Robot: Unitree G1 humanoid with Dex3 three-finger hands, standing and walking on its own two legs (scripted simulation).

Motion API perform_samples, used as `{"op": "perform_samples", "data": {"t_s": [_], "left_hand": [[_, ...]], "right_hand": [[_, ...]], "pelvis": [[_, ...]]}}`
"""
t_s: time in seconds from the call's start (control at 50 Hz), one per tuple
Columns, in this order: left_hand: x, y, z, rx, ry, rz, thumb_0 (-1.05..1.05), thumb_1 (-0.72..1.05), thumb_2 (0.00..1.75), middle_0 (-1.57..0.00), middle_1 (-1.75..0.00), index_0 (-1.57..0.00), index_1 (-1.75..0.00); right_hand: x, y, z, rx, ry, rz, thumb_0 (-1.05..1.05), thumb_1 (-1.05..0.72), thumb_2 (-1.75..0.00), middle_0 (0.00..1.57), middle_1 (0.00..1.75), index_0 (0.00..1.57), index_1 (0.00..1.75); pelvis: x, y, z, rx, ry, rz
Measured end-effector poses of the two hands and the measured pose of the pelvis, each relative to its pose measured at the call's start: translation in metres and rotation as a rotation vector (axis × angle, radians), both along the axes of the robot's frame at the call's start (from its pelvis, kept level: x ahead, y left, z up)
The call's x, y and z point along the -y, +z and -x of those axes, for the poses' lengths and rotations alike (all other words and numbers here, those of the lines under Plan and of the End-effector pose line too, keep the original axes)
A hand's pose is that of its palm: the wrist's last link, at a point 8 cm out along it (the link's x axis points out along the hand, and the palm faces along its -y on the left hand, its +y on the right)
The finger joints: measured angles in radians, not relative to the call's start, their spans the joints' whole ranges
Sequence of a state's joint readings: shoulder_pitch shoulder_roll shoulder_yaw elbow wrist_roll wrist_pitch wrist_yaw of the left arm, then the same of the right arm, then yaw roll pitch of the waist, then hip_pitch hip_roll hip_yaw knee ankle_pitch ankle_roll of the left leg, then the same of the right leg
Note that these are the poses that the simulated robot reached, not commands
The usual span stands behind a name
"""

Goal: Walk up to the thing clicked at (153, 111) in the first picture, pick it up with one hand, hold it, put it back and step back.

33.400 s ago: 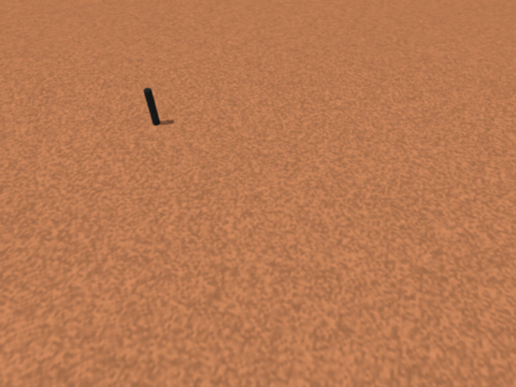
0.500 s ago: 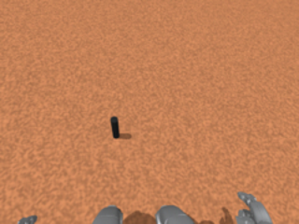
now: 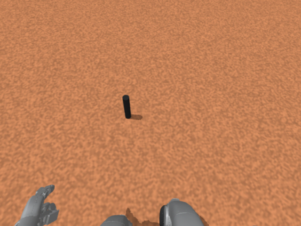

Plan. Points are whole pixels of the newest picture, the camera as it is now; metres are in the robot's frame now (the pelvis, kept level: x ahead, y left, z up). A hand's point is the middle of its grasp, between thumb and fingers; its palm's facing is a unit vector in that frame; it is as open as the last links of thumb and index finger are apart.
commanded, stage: step back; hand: left
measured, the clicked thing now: (127, 107) +0.85 +0.12 -0.63
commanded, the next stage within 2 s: stand in 1.54 s
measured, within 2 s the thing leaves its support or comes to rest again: neither
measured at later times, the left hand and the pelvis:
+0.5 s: hand out of the picture -0.13 +0.23 -0.13, palm faces -0.07 -0.91 -0.42, open 7.4 cm; pelvis -0.16 -0.05 +0.01, yaw -6 degrees
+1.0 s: hand out of the picture -0.10 +0.22 -0.12, palm faces -0.01 -0.92 -0.38, open 7.4 cm; pelvis -0.18 -0.05 +0.02, yaw +0 degrees
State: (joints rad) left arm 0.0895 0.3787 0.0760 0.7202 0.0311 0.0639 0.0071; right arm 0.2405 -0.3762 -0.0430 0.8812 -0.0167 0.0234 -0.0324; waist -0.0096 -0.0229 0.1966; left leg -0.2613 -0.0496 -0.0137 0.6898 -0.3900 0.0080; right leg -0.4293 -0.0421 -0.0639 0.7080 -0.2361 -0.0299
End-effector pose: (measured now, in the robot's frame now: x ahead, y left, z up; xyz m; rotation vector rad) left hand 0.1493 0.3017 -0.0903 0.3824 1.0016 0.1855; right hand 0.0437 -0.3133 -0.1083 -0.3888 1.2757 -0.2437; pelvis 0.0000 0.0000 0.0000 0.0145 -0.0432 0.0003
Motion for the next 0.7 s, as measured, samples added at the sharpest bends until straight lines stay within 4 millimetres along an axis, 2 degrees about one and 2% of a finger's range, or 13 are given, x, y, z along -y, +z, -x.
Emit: {"op": "perform_samples", "data": {"t_s": [0.06,0.12,0.26,0.32,0.38,0.42,0.48,0.56,0.64,0.7], "left_hand": [[0.002,-0.011,0.027,-0.027,0.015,0.037,0.01,0.9,0.9,-0.2,-0.3,-0.2,-0.3],[0.006,-0.011,0.058,-0.075,0.028,0.066,0.01,0.9,0.89,-0.2,-0.3,-0.2,-0.3],[0.004,-0.014,0.141,-0.157,0.057,0.048,0.01,0.9,0.89,-0.2,-0.3,-0.2,-0.3],[0.007,-0.018,0.179,-0.213,0.046,0.016,0.01,0.9,0.9,-0.2,-0.3,-0.2,-0.3],[0.014,-0.02,0.215,-0.253,0.04,-0.018,0.01,0.9,0.9,-0.2,-0.3,-0.2,-0.3],[0.024,-0.014,0.241,-0.269,0.055,-0.023,0.01,0.9,0.9,-0.2,-0.3,-0.2,-0.3],[0.032,0.0,0.275,-0.283,0.075,-0.033,0.01,0.9,0.89,-0.2,-0.3,-0.2,-0.3],[0.034,0.017,0.295,-0.284,0.102,-0.056,0.01,0.9,0.89,-0.21,-0.3,-0.21,-0.31],[0.029,0.022,0.297,-0.224,0.104,-0.071,0.01,0.9,0.89,-0.21,-0.3,-0.21,-0.31],[0.022,0.019,0.295,-0.173,0.123,-0.065,0.01,0.9,0.89,-0.21,-0.3,-0.21,-0.31]], "right_hand": [[-0.008,0.008,0.017,0.022,0.012,-0.002,0.01,-0.9,-0.9,0.2,0.3,0.2,0.3],[-0.006,0.021,0.029,0.056,0.024,0.013,0.01,-0.9,-0.9,0.2,0.3,0.21,0.3],[0.012,0.042,0.036,0.167,0.053,0.045,0.01,-0.9,-0.9,0.2,0.3,0.21,0.3],[0.024,0.039,0.041,0.222,0.063,0.04,0.01,-0.9,-0.9,0.2,0.3,0.21,0.3],[0.04,0.027,0.054,0.263,0.054,0.023,0.01,-0.9,-0.9,0.2,0.3,0.21,0.3],[0.049,0.018,0.071,0.255,0.032,0.007,0.0,-0.9,-0.9,0.2,0.3,0.21,0.3],[0.052,0.013,0.102,0.201,-0.007,-0.027,0.01,-0.9,-0.9,0.2,0.3,0.2,0.3],[0.055,0.006,0.143,0.129,-0.027,-0.057,0.01,-0.9,-0.9,0.2,0.3,0.2,0.3],[0.051,-0.006,0.18,0.026,-0.018,-0.071,0.01,-0.9,-0.9,0.2,0.3,0.2,0.3],[0.042,-0.009,0.195,-0.036,0.011,-0.08,0.01,-0.91,-0.9,0.2,0.3,0.2,0.3]], "pelvis": [[-0.002,0.001,0.022,0.021,-0.018,-0.02],[-0.002,0.009,0.039,0.02,-0.005,0.031],[0.012,0.014,0.088,-0.013,-0.053,0.035],[0.021,0.009,0.112,-0.013,-0.083,0.024],[0.032,-0.001,0.137,-0.005,-0.109,0.02],[0.037,-0.001,0.151,0.018,-0.086,0.06],[0.045,0.008,0.161,0.003,-0.106,-0.001],[0.048,0.017,0.172,-0.014,-0.079,-0.025],[0.048,0.016,0.182,-0.022,-0.04,-0.006],[0.046,0.012,0.187,-0.022,0.003,0.004]]}}
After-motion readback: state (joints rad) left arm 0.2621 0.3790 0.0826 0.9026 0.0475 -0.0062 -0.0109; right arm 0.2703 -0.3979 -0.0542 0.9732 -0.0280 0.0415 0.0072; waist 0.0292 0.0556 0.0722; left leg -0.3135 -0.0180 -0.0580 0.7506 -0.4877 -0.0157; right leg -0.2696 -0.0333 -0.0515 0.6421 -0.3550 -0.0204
